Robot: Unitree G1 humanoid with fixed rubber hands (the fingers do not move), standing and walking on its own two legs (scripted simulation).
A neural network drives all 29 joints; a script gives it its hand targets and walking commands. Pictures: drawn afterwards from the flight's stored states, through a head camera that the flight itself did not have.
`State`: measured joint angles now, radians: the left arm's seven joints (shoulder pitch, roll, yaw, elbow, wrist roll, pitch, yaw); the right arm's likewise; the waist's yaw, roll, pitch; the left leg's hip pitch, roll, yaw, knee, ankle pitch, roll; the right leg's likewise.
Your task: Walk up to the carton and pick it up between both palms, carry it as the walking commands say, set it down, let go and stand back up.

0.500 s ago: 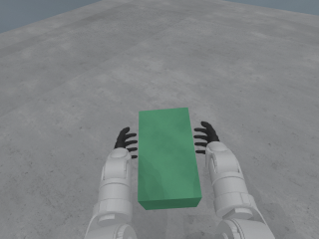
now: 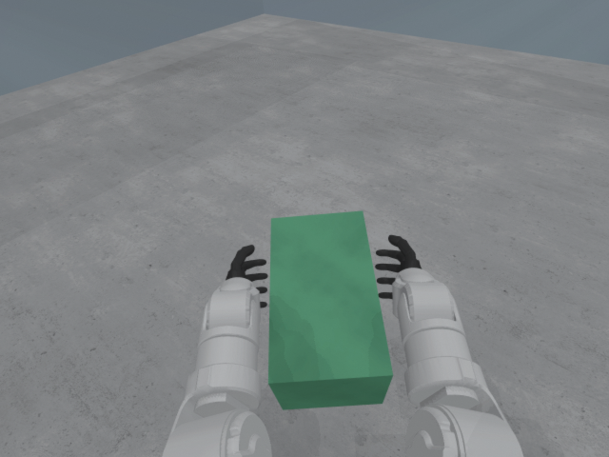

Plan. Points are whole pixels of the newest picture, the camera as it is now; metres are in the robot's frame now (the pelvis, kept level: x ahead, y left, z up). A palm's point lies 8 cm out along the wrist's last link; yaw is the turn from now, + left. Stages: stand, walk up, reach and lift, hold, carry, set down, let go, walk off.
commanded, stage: reach and lift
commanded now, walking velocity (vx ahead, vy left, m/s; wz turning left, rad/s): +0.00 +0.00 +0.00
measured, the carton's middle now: (324, 306) +0.35 +0.00 -0.02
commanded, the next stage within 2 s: hold in 0.80 s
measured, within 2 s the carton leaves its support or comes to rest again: neither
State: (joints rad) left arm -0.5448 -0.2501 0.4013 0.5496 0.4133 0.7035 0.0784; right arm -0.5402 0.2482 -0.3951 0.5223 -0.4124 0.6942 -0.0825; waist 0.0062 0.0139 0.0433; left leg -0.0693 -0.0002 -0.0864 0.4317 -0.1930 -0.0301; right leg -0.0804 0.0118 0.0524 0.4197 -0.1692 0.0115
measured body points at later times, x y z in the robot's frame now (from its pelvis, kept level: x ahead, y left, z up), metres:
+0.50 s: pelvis +0.01 +0.01 +0.00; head -0.05 +0.00 +0.45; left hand +0.33 +0.12 +0.06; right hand +0.33 -0.12 +0.06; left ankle +0.04 +0.14 -0.74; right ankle +0.05 -0.13 -0.74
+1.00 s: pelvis +0.00 +0.00 +0.00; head -0.05 +0.00 +0.45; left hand +0.32 +0.12 +0.05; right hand +0.33 -0.12 +0.06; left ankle +0.04 +0.14 -0.74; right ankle +0.05 -0.13 -0.74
